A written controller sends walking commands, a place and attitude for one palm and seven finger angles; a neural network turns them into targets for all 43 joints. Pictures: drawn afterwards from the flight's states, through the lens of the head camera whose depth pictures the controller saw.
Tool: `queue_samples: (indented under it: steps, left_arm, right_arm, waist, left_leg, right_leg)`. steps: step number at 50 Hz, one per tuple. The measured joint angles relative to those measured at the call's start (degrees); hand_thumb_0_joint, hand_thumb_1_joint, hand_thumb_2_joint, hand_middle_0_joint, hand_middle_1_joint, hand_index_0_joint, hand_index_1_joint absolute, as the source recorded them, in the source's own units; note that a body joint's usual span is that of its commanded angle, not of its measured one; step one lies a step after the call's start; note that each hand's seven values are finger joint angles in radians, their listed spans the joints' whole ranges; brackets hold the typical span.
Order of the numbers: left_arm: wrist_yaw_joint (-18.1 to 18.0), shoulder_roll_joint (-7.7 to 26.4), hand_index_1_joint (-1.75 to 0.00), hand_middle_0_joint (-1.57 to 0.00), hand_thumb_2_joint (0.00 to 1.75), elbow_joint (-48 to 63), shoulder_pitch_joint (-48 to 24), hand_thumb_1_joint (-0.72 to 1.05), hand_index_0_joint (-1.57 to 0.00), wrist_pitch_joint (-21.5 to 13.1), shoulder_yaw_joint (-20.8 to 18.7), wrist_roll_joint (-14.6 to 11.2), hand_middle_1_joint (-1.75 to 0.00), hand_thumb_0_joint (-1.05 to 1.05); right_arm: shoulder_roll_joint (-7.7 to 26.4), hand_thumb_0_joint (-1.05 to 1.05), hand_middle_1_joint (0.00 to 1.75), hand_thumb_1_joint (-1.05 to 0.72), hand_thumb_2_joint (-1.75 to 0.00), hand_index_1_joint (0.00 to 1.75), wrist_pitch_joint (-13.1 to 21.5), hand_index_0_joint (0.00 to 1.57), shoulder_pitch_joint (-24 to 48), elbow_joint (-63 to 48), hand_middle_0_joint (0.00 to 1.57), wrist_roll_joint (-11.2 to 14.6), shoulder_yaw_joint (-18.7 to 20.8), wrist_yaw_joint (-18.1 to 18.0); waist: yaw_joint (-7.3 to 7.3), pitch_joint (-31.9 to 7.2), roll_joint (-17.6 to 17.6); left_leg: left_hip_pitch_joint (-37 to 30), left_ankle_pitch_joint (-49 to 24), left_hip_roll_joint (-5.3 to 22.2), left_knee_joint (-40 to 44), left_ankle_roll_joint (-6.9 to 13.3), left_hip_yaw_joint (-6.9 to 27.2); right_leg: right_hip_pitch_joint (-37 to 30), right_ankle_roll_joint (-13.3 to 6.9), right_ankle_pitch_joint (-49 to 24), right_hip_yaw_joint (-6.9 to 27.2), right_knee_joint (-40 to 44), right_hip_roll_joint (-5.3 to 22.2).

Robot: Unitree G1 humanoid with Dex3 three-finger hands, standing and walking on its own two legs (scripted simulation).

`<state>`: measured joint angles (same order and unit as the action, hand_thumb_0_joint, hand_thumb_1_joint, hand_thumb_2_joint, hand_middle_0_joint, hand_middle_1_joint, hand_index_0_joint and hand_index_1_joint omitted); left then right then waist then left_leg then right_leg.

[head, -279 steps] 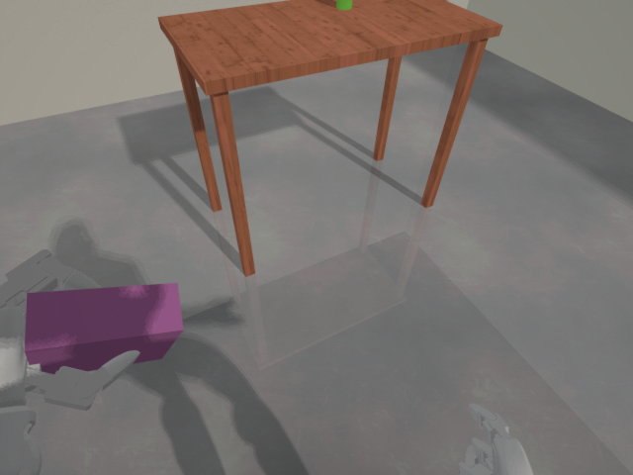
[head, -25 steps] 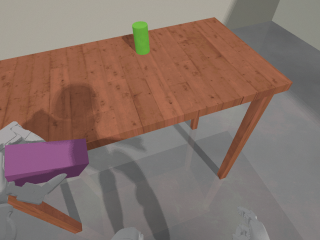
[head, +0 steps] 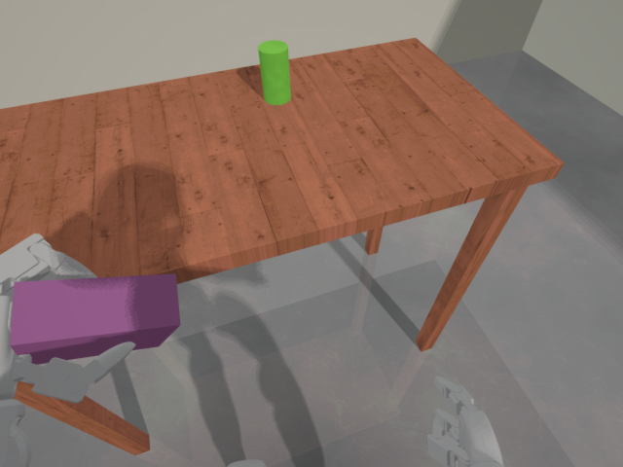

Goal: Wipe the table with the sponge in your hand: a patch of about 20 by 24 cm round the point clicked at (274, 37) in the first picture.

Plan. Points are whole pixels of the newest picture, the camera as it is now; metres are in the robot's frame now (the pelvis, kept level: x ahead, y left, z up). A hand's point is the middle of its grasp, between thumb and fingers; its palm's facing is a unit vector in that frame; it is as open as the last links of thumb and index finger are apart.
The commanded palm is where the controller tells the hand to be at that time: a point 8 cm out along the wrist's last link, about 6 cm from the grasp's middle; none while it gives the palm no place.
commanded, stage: come to a stop and stand still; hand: left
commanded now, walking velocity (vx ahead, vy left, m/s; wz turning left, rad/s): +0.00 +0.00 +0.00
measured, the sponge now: (122, 318) +0.22 +0.20 +0.15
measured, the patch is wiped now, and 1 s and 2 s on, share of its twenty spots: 0.00 0.00 0.00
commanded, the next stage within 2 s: look again from close up in 0.62 s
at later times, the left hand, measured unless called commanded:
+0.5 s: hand (57, 356) +0.18 +0.23 +0.16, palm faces +0.37 -0.84 -0.38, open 9.3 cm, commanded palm +0.13 +0.28 +0.18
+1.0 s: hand (68, 295) +0.23 +0.25 +0.17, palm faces +0.29 -0.90 -0.32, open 9.3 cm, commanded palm +0.17 +0.30 +0.18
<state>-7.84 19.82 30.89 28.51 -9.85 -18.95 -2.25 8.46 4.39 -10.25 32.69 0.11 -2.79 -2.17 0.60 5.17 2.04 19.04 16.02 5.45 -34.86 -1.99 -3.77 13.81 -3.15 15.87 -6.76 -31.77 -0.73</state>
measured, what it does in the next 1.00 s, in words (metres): stands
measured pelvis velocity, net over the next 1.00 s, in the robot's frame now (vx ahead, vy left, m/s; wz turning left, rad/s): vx -0.01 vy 0.03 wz -0.07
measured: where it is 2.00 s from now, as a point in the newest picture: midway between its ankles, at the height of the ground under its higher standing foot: outside the picture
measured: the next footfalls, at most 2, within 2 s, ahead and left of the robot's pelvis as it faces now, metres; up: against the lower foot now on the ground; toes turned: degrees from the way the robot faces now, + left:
right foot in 1.86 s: +0.16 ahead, -0.02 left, +0.00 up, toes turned +1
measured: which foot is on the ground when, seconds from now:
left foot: down 0.00-1.00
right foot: down 0.00-1.00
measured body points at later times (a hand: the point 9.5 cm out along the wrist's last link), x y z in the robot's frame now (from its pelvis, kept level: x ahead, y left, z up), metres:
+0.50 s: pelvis -0.03 +0.00 +0.00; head -0.03 +0.00 +0.45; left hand +0.15 +0.28 +0.18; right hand +0.12 -0.24 -0.09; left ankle +0.02 +0.13 -0.73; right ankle +0.02 -0.08 -0.73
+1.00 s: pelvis -0.01 +0.03 +0.01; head +0.00 +0.05 +0.46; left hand +0.21 +0.29 +0.19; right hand +0.13 -0.21 -0.06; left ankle +0.02 +0.12 -0.73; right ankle +0.02 -0.08 -0.73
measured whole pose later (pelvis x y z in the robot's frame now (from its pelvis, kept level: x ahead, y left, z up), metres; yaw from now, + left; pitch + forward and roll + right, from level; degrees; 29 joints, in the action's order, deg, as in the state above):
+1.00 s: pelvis -0.01 +0.03 +0.01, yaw -4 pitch -2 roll -1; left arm -5.6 19.0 25.1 22.5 -12.8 -18.8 -1.3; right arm 12.7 8.7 -14.1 32.6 -1.1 -2.8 -1.3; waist -0.7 1.9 -1.8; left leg 14.2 14.1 0.6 -29.8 1.8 -3.5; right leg 13.7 -0.9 11.3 -2.1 -26.7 -1.1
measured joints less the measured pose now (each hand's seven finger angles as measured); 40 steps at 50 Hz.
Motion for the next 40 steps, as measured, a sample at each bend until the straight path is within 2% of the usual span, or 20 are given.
queue_samples:
  steps: [3, 6, 8, 12, 18, 27, 36, 38, 40]
  left_arm:
    - [-0.1, -0.5, -1.37, -0.83, 1.04, -0.6, 0.5, -0.44, -0.83, 0.6, 0.4, -0.2, -1.37, 0.0]
    - [-0.3, -0.2, -1.37, -0.83, 1.04, -1.4, -0.1, -0.44, -0.83, 0.7, 0.1, -0.1, -1.37, 0.0]
    - [-0.4, 0.2, -1.37, -0.83, 1.04, -2.4, -1.2, -0.44, -0.83, 0.7, -0.3, 0.0, -1.37, 0.0]
    - [-0.7, 0.2, -1.37, -0.83, 1.04, -3.8, -1.3, -0.44, -0.83, 0.4, -0.8, 0.5, -1.37, 0.0]
    - [-0.9, -0.3, -1.37, -0.83, 1.04, -3.1, -0.9, -0.44, -0.83, -0.3, -0.1, 0.9, -1.37, 0.0]
    - [-0.8, 0.2, -1.37, -0.83, 1.04, -3.0, -0.5, -0.44, -0.83, -0.1, 0.7, 0.8, -1.37, 0.0]
    - [-1.0, -0.3, -1.37, -0.83, 1.04, -4.5, -1.4, -0.44, -0.83, -0.3, -0.2, 1.1, -1.37, 0.0]
    - [0.6, 4.7, -1.37, -0.83, 1.04, -7.5, -8.4, -0.44, -0.83, -2.1, 0.1, 2.0, -1.37, 0.0]
    - [1.4, 8.4, -1.37, -0.83, 1.04, -12.1, -15.7, -0.44, -0.83, -4.5, -2.6, 1.8, -1.37, 0.0]
  right_arm:
    - [1.0, 0.01, 0.3, -0.9, -0.9, 0.3, -1.1, 0.21, -0.4, 1.5, 0.21, -0.1, 0.1, -0.6]
    - [2.2, 0.01, 0.3, -0.9, -0.9, 0.3, -1.8, 0.21, -1.2, 2.3, 0.21, -0.2, 0.6, -1.3]
    - [2.5, 0.01, 0.3, -0.9, -0.9, 0.3, -2.2, 0.21, -1.3, 3.0, 0.21, -0.1, 1.2, -1.8]
    - [3.6, 0.01, 0.3, -0.9, -0.9, 0.3, -1.9, 0.2, -2.5, 2.0, 0.21, -0.1, 1.6, -2.3]
    - [4.3, 0.01, 0.3, -0.9, -0.9, 0.3, -0.4, 0.2, -2.8, 1.4, 0.21, -0.1, 2.3, -2.1]
    - [3.7, 0.01, 0.3, -0.9, -0.9, 0.3, -1.0, 0.2, -3.0, 2.2, 0.2, -0.3, 1.9, -2.3]
    - [1.9, 0.01, 0.3, -0.9, -0.9, 0.3, 0.3, 0.2, -2.9, 2.0, 0.21, -0.3, 0.4, -1.9]
    - [2.2, 0.01, 0.3, -0.9, -0.9, 0.3, 1.4, 0.2, -4.7, 0.2, 0.21, 1.2, -0.7, -3.0]
    - [1.8, 0.01, 0.3, -0.9, -0.9, 0.3, 3.0, 0.2, -4.6, 1.3, 0.21, 0.2, -1.4, -1.9]
  waist:
    - [-0.1, -0.9, -0.2]
    - [-0.63, -1.5, -0.4]
    - [-0.35, -1.0, -1.8]
    - [-0.27, -1.7, -2.6]
    - [-0.44, -1.7, -2.2]
    - [-0.96, -2.3, -1.9]
    - [-0.01, -1.5, -1.7]
    - [1.51, -0.8, -1.7]
    - [2.67, -1.2, -2.5]
  left_leg:
    - [-0.1, 3.5, -2.1, -3.0, 0.2, 1.5]
    - [-3.1, -0.7, -2.9, 1.5, 0.6, 1.7]
    - [-4.1, -2.6, -3.4, 2.9, 1.2, 1.2]
    - [-4.1, -3.3, -3.1, 4.6, 1.3, 0.8]
    - [-2.5, -3.8, -2.4, 3.8, 1.1, 1.0]
    - [-2.4, -3.8, -2.7, 3.3, 1.6, 1.0]
    - [-2.7, -4.4, -3.1, 4.8, 1.9, 0.4]
    - [-2.0, -4.2, -3.3, 3.9, 1.9, 1.5]
    - [-0.9, -3.1, -3.1, 2.4, 1.7, 1.7]
  right_leg:
    - [0.6, -0.3, 0.0, 0.2, -0.4, 0.4]
    - [1.0, -0.1, -0.1, -0.4, -0.9, 0.3]
    - [0.7, 0.1, -0.3, 0.0, -0.9, 0.8]
    - [0.8, 1.0, -2.1, 0.4, 1.2, 0.4]
    - [1.6, -0.3, -3.6, 0.1, 2.0, -0.3]
    - [1.5, 0.4, -3.7, 0.3, 2.0, 0.0]
    - [1.6, 0.8, -4.4, 0.8, 2.9, 0.3]
    - [1.8, 1.0, -3.9, -0.3, 2.3, 0.5]
    - [2.6, 0.1, -3.7, -0.4, 1.7, 0.2]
